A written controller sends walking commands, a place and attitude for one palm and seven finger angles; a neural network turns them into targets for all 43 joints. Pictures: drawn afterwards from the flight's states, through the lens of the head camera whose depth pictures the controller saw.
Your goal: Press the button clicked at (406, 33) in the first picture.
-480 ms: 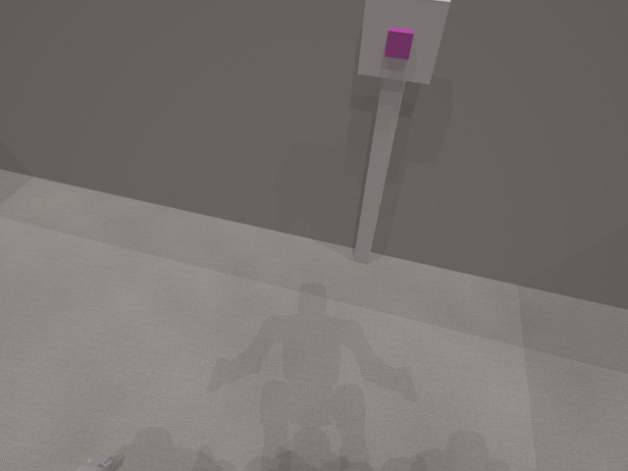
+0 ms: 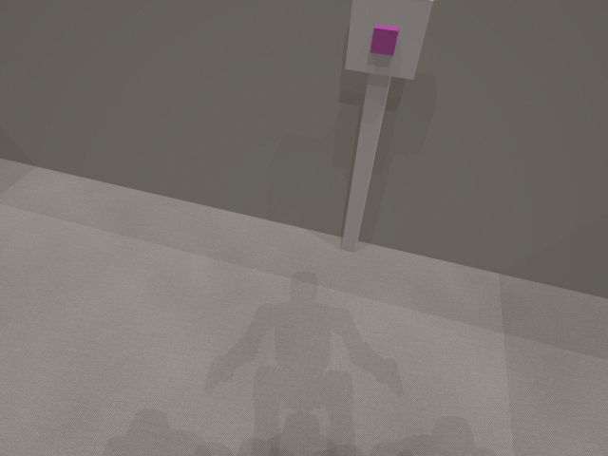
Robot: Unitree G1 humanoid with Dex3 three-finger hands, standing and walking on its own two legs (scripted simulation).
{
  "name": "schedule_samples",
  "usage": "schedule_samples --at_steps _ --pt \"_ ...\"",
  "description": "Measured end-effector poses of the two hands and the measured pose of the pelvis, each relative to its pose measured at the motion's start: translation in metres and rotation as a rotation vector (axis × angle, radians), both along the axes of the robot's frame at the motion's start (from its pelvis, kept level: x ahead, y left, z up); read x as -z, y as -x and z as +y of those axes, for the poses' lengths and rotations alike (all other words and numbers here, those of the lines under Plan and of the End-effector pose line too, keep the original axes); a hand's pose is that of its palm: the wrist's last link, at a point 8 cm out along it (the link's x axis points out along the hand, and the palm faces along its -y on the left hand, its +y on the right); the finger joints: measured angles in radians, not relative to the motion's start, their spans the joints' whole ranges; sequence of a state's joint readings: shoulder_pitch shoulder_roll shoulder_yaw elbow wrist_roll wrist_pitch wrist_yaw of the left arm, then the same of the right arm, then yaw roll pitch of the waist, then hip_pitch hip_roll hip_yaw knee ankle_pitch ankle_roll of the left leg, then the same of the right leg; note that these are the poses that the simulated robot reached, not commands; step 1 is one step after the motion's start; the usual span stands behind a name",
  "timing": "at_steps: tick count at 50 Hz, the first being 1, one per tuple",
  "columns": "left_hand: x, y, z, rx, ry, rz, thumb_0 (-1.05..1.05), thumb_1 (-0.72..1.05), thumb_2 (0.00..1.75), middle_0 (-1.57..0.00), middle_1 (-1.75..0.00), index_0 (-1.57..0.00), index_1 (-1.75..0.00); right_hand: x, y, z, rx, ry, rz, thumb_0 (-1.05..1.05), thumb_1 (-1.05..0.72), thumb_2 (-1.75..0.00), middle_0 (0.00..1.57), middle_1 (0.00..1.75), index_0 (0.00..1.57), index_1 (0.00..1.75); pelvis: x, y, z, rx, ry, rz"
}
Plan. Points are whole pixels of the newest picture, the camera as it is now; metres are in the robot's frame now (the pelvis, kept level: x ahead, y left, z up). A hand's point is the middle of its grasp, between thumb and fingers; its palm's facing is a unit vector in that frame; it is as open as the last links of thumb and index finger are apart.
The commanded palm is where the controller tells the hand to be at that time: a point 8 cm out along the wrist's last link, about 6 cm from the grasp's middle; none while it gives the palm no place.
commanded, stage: stand and wait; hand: left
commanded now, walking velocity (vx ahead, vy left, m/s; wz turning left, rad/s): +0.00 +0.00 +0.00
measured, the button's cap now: (384, 39) +1.02 -0.14 +0.12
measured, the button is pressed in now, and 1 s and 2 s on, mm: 0 0 0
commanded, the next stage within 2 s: look at it before walking up in 0.42 s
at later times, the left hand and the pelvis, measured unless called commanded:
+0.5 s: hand out of the picture +0.07 +0.24 -0.15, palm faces -0.04 -0.94 -0.34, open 7.4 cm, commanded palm none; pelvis -0.01 -0.01 +0.00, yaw +0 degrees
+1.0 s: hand out of the picture +0.07 +0.24 -0.15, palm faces -0.04 -0.94 -0.34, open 7.4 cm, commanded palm none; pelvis +0.00 -0.01 +0.00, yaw +0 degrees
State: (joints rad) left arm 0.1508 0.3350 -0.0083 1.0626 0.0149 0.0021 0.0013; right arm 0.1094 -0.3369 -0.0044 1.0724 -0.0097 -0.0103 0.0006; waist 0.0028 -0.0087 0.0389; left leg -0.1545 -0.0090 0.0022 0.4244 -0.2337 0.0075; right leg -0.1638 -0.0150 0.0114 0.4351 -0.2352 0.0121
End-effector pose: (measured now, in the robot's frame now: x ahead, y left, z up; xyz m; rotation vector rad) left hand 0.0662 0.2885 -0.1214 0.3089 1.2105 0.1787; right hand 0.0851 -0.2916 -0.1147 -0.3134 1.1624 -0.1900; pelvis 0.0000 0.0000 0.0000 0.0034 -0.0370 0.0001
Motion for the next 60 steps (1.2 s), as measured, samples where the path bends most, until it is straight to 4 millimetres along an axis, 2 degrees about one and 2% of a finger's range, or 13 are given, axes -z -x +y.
schedule_samples --at_steps 8,16,35,60 --pt "-0.002 0.011 0.002 -0.005 -0.015 0.024 0.01 0.90 0.89 -0.21 -0.30 -0.21 -0.30 0.003 0.023 -0.008 0.025 0.003 0.048 0.00 -0.91 -0.90 0.21 0.30 0.21 0.30 -0.001 0.004 -0.003 0.002 0.000 -0.005" --pt "-0.005 0.006 -0.001 0.006 -0.017 0.003 0.01 0.90 0.89 -0.21 -0.30 -0.21 -0.30 0.003 0.029 -0.010 0.031 -0.003 0.049 0.00 -0.91 -0.90 0.21 0.30 0.21 0.30 -0.002 0.008 -0.006 0.004 0.000 -0.005" --pt "-0.004 -0.001 -0.007 0.018 -0.006 -0.001 0.01 0.90 0.89 -0.21 -0.30 -0.21 -0.30 0.003 0.025 -0.009 0.029 -0.008 0.044 0.00 -0.91 -0.90 0.21 0.30 0.21 0.30 -0.003 0.007 -0.007 0.008 -0.001 0.004" --pt "-0.006 -0.005 -0.007 0.010 -0.013 0.008 0.01 0.90 0.89 -0.21 -0.30 -0.21 -0.30 0.000 0.008 -0.012 0.017 -0.004 0.033 0.00 -0.91 -0.90 0.21 0.30 0.21 0.30 -0.004 -0.001 -0.010 0.009 -0.001 0.006"
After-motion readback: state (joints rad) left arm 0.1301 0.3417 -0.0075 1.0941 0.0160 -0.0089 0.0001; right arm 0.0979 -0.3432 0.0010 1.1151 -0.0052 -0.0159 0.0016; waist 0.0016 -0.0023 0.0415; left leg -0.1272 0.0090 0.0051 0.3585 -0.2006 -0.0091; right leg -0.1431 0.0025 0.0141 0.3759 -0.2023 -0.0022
